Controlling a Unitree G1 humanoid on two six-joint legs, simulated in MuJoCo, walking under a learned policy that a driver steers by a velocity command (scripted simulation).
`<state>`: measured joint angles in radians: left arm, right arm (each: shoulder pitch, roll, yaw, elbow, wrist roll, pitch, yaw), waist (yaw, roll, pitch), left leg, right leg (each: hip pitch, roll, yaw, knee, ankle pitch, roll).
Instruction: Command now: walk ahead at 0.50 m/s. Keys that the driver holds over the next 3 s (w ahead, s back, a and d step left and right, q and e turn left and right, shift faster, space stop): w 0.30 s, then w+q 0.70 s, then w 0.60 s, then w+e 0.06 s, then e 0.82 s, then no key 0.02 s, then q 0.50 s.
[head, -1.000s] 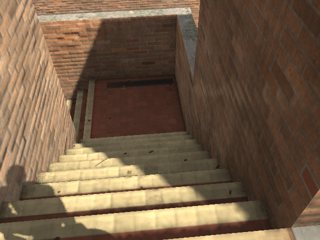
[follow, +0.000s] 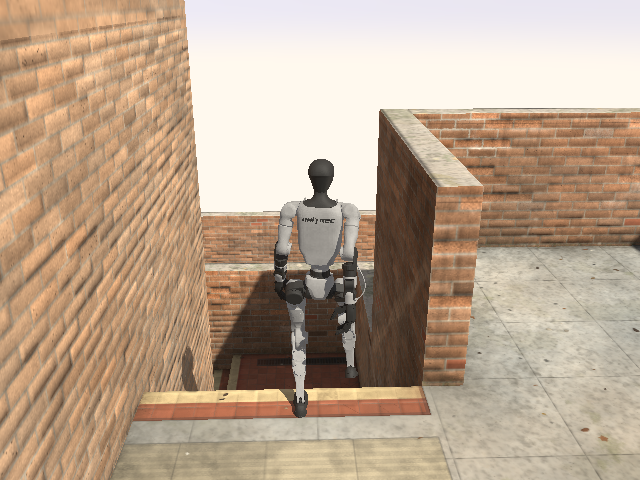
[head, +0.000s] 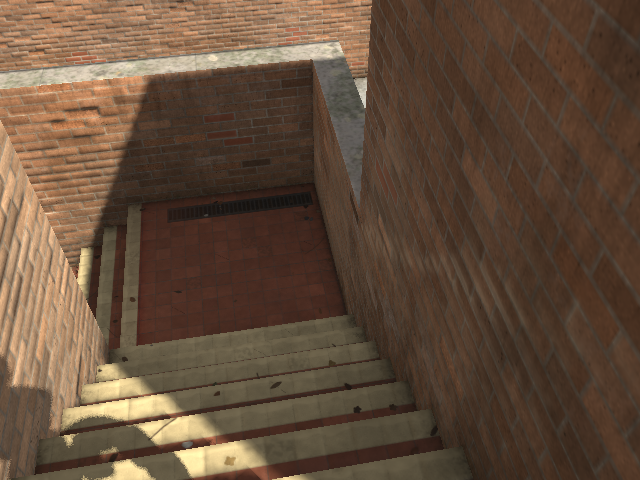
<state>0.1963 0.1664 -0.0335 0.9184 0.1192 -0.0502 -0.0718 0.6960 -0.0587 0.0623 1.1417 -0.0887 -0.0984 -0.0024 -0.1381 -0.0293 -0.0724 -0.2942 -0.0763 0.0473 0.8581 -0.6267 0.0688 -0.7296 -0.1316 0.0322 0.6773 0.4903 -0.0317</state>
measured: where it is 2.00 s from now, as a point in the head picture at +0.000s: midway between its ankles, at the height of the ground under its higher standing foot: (259, 450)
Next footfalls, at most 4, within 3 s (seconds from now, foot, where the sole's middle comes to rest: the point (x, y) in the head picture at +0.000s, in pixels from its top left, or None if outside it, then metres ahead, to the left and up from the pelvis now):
0.16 right None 0.20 -0.15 -0.93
0.68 left None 0.43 0.09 -1.13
1.14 right None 0.68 -0.04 -1.34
1.70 left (227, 474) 0.90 0.23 -1.54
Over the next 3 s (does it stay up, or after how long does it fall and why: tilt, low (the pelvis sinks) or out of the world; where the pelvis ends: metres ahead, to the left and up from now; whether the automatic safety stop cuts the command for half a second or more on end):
stays up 1.11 0.10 -1.00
